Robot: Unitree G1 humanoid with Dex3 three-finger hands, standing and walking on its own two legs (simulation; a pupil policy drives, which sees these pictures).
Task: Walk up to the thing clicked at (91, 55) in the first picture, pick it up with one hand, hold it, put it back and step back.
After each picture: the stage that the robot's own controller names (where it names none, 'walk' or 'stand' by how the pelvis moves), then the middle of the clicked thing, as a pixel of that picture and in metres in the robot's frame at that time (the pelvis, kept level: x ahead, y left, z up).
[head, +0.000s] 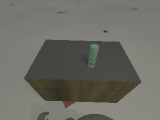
stand; (92, 57) +0.60 +0.00 -0.02
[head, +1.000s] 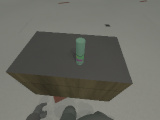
sink last; (80, 52) +0.55 +0.11 +0.02
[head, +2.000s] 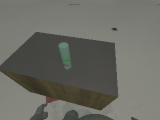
stand; (65, 57) +0.50 +0.22 +0.01
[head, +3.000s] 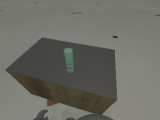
stand; (69, 61) +0.52 +0.20 -0.02
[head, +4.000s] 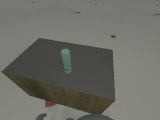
stand; (66, 62) +0.50 +0.22 -0.02
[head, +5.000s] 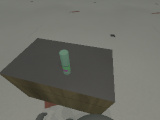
stand; (65, 63) +0.49 +0.23 -0.02
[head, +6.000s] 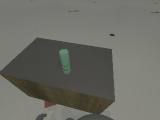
stand; (65, 62) +0.49 +0.23 -0.02
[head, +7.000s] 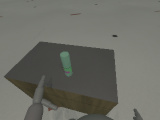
rise first; (66, 65) +0.47 +0.24 -0.02
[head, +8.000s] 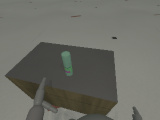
go down; (67, 64) +0.49 +0.23 -0.02
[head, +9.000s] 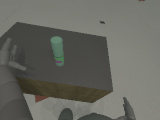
go down; (58, 53) +0.50 +0.22 +0.02
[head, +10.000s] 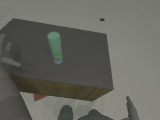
go down; (56, 50) +0.50 +0.22 +0.05
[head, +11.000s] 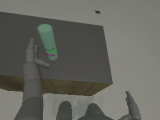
close in; (49, 45) +0.51 +0.24 +0.07
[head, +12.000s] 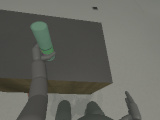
close; (45, 44) +0.50 +0.24 +0.08
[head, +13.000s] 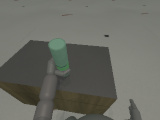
lift; (61, 61) +0.34 +0.17 +0.20
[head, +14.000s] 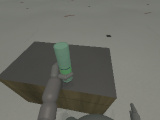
hold; (64, 64) +0.33 +0.16 +0.17
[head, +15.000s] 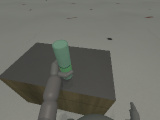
hold; (64, 62) +0.33 +0.16 +0.19
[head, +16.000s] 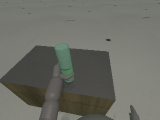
crouch; (65, 65) +0.34 +0.16 +0.17
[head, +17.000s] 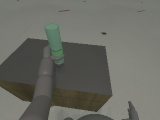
crouch; (56, 46) +0.44 +0.22 +0.20
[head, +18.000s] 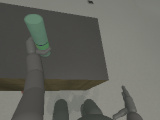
lower; (40, 39) +0.52 +0.24 +0.08
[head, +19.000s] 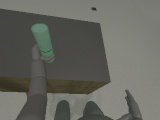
lower; (45, 46) +0.48 +0.23 +0.08
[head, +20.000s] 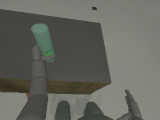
lower; (45, 46) +0.48 +0.23 +0.08
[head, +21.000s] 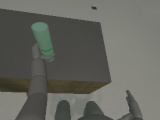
lower; (45, 45) +0.49 +0.23 +0.08
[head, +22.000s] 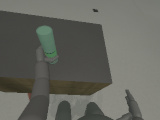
loosen; (49, 48) +0.48 +0.22 +0.08
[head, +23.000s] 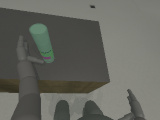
withdraw; (45, 47) +0.48 +0.22 +0.08
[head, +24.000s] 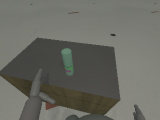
sink last; (68, 63) +0.46 +0.20 +0.03
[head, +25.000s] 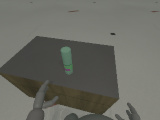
stand; (67, 61) +0.46 +0.21 +0.03
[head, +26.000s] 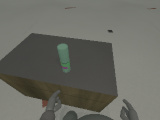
stand; (64, 59) +0.47 +0.22 +0.05
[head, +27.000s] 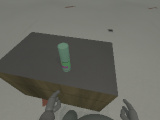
stand; (65, 58) +0.47 +0.21 +0.05
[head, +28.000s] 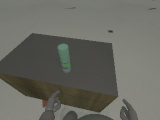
stand; (65, 59) +0.47 +0.21 +0.05
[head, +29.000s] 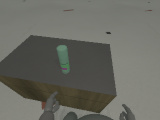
stand; (64, 60) +0.47 +0.21 +0.04
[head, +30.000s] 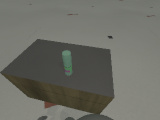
stand; (67, 64) +0.49 +0.21 -0.02
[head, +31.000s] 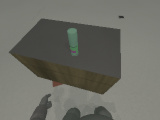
walk; (73, 43) +0.60 +0.17 +0.01
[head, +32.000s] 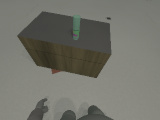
walk; (76, 28) +0.88 +0.19 -0.01
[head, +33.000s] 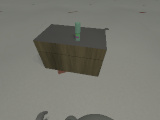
stand; (77, 32) +1.09 +0.22 +0.00
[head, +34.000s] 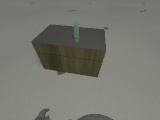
stand; (76, 33) +1.07 +0.23 -0.02
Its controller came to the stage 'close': yes
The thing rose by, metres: 0.21
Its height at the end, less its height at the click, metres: +0.00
